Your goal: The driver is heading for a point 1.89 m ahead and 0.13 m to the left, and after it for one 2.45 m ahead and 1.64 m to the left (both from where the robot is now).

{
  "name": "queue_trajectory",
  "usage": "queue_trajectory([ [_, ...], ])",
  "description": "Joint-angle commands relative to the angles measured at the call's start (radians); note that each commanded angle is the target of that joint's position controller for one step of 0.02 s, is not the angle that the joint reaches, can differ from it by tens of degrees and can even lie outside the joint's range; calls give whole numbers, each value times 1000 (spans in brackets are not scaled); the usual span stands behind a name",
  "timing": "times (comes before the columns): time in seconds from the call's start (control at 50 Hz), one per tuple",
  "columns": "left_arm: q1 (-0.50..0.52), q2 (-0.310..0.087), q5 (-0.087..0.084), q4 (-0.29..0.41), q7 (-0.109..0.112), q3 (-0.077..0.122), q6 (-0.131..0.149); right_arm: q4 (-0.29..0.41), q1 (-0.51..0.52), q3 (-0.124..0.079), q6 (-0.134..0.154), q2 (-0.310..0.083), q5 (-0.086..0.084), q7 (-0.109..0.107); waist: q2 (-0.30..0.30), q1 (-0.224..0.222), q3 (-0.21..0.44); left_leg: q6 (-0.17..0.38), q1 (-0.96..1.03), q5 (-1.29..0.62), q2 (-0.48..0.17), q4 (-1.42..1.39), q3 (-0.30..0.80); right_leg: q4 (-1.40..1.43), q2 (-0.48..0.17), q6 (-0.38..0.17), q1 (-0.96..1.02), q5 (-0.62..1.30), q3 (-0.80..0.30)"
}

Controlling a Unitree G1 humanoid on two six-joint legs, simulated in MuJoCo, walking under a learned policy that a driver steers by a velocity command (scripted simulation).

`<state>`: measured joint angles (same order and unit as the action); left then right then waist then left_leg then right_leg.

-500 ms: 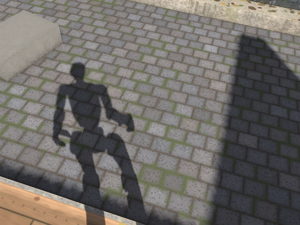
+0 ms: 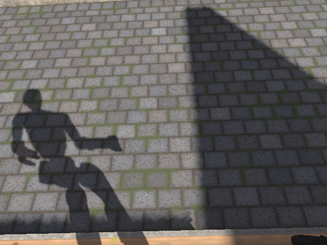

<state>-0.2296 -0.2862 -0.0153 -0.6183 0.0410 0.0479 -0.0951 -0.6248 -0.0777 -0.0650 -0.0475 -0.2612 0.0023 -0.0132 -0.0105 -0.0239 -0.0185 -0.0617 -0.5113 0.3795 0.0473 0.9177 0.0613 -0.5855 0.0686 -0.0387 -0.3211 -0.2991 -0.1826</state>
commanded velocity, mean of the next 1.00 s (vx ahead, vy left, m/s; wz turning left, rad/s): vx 0.05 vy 0.00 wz -0.05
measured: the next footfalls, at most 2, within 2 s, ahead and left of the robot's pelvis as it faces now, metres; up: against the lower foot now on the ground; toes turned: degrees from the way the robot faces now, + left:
left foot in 0.12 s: +0.04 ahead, +0.12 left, +0.00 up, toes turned -9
right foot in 0.52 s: +0.02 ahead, -0.14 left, +0.00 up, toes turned -9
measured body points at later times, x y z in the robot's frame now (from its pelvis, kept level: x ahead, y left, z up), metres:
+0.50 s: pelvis -0.01 +0.02 +0.00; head +0.01 +0.03 +0.45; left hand +0.19 +0.22 -0.11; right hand +0.03 -0.24 -0.12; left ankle +0.00 +0.13 -0.73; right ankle -0.02 -0.14 -0.72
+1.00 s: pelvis +0.02 +0.04 -0.02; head +0.02 +0.07 +0.43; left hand +0.14 +0.32 -0.13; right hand +0.12 -0.24 -0.11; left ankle -0.01 +0.10 -0.74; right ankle -0.02 -0.13 -0.68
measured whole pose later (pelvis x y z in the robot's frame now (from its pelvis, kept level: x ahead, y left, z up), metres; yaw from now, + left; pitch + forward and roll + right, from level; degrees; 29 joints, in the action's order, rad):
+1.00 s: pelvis +0.02 +0.04 -0.02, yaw +2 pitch +2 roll +0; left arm -0.24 -0.31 -0.04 -0.68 0.03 0.09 -0.01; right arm -0.71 -0.32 -0.06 0.00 -0.27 -0.02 0.03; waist 0.06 0.01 0.04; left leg 0.11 -0.33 0.42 0.07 0.71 -0.04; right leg -1.10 -0.06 0.00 -0.48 -0.51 -0.04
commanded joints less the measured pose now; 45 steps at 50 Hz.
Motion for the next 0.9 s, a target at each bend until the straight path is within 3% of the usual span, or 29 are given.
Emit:
queue_trajectory([
  [0.02, 9, -162, 0, 85, -1, 41, 1, 86, 61, 1, 30, -42, -4, 15, 195, -20, 94, 12, 26, 35, 36, -86, -28, 134, -208, -216, 78, 366, -291],
  [0.06, 40, -167, -5, 101, -1, 42, 0, 77, 27, -2, 43, -52, -5, 23, 191, -8, 106, 26, 80, 25, 30, -182, -7, 122, -206, -206, 92, 402, -343],
  [0.1, 96, -154, -20, 119, 7, 38, -1, 54, -45, -9, 47, -55, -3, 20, 189, 46, 113, 55, 251, -140, 17, -406, -18, 97, -174, -163, 34, 361, -354],
  [0.12, 96, -118, -20, 126, 11, 29, 0, 35, -108, -22, 45, -89, 2, 17, 146, 57, 147, 88, 418, -263, -54, -464, 25, 20, -136, -117, -62, 240, -327],
  [0.14, 42, -35, 8, 134, 7, 9, 2, 28, -172, -37, 40, -165, 21, 9, -137, 31, 211, 191, 626, -615, -280, -467, 265, -276, 6, -36, -246, -151, -178],
  [0.16, 37, -79, -9, 152, 8, 26, 23, 12, -200, -43, 41, -192, 48, 17, -254, 29, 176, 371, 585, -723, -466, -533, 530, -490, 132, 33, -432, -465, -140],
  [0.18, 35, -177, -2, 131, 9, 63, 36, 21, -175, -36, 46, -169, 39, 22, -137, 21, 120, 423, 525, -638, -495, -548, 508, -719, 71, 85, -501, -408, -104],
  [0.2, 39, -205, -4, 110, 11, 80, 32, 37, -101, -21, 45, -127, 30, 20, -111, -1, 76, 392, 459, -620, -430, -547, 388, -810, 41, 105, -500, -318, -75],
  [0.22, 24, -196, -2, 86, 19, 83, 16, 49, -43, -7, 39, -92, 20, 15, -85, -22, 52, 347, 404, -572, -361, -549, 288, -848, 22, 116, -478, -244, -60],
  [0.24, 21, -175, 2, 75, 20, 79, 4, 49, -19, 4, 36, -71, 14, 9, -73, -22, 38, 324, 363, -546, -322, -549, 225, -885, 18, 126, -451, -176, -44],
  [0.28, 20, -101, -9, 77, 10, 56, -5, 30, -34, 14, 28, -71, 16, -4, -67, -23, 38, 303, 306, -496, -259, -565, 129, -866, 28, 129, -385, -87, -2],
  [0.34, 83, -34, -1, 101, 1, 27, 1, -5, -95, 24, 14, -53, 14, -16, -104, 20, 51, 300, 386, -362, -235, -575, 78, -591, -8, 136, -377, -44, 20],
  [0.4, 108, 4, 4, 109, -16, 6, 11, -21, -86, 25, 12, -78, 11, -16, -150, 28, 60, 299, 341, -253, -250, -590, 62, -341, -72, 125, -230, -63, 64],
  [0.44, 107, 4, 4, 99, -26, 2, 22, -36, -98, 22, 9, -98, 6, -11, -165, 43, 41, 297, 255, -169, -245, -599, 53, -181, -83, 107, -89, -113, 144],
  [0.46, 86, 7, 7, 80, -30, 2, 27, -52, -120, 29, 10, -84, 1, -6, -152, 45, 35, 294, 219, -138, -243, -599, 72, -83, -82, 92, -8, -80, 162],
  [0.5, 6, 19, 24, 30, -36, 5, 34, -93, -161, 47, 16, -48, -9, 7, -114, 7, 26, 244, 167, -172, -215, -566, 81, 173, -56, 54, 183, 88, 185],
  [0.52, -31, -20, 40, 27, -32, 13, 35, -101, -168, 50, 29, -48, -9, 18, -93, -4, 63, 186, 140, -210, -199, -535, 84, 170, -105, 33, 291, 211, 121],
  [0.54, -54, -87, 53, 44, -26, 25, 37, -85, -139, 54, 43, -37, 1, 27, 0, 5, 95, 119, 114, -165, -133, -430, 43, 155, -219, 1, 352, 518, 14],
  [0.56, 16, -93, 50, 12, -27, 30, 40, -83, -231, 57, 41, -7, 1, 25, 184, 107, 112, 80, 223, -53, -113, -501, 0, 138, -236, -74, 168, 279, 8],
  [0.58, 76, -32, 39, 45, -34, 22, 46, -97, -171, 45, 31, -71, 5, 20, 144, 48, 47, 53, 241, -73, -89, -478, -7, 168, -176, -59, 115, 129, 47],
  [0.6, 76, -34, 41, 52, -31, 22, 49, -73, -120, 30, 23, -108, -1, 14, 122, 25, 14, 58, 193, -87, -70, -434, -12, 171, -164, -40, 109, 107, 63],
  [0.64, 65, -58, 32, 55, -18, 35, 57, -50, -109, 30, 6, -83, 0, -4, 115, 28, 27, 70, 160, -145, -60, -370, -16, 160, -178, -38, 124, 150, 62],
  [0.7, -16, -65, 25, 42, 1, 46, 55, -13, -101, 24, -6, -62, -5, -14, 152, 16, 73, 57, 63, -115, -46, -235, -21, 176, -294, -119, 188, 225, -18],
  [0.76, 3, -92, 29, 57, 16, 55, 58, 12, -93, 5, -21, -70, -11, -3, 203, 4, 89, 33, -24, 187, -42, 57, -41, 195, -432, -225, 165, 372, -80],
  [0.8, -7, -121, 18, 43, 14, 65, 63, 25, -86, 8, -31, -39, -25, 8, 156, 0, 68, 50, -56, 228, -70, 49, -54, 236, -425, -190, 136, 82, -39],
  [0.84, 5, -145, -3, 28, 11, 73, 66, 26, -79, 5, -24, -47, -31, 22, 150, 5, 42, 94, 2, 167, -75, -29, -82, 268, -411, -145, 64, -198, -22],
  [0.88, 64, -145, -20, 29, 4, 69, 66, -16, -190, -8, -12, -56, -40, 29, 150, 74, 40, 136, 211, 65, -37, -166, -142, 235, -371, -101, -81, -288, 65],
  [0.9, 96, -121, -15, 29, 1, 62, 69, -75, -321, -16, -2, -54, -38, 31, 121, 128, 73, 135, 389, -18, 14, -181, -200, 146, -337, -86, -188, -287, 140],
])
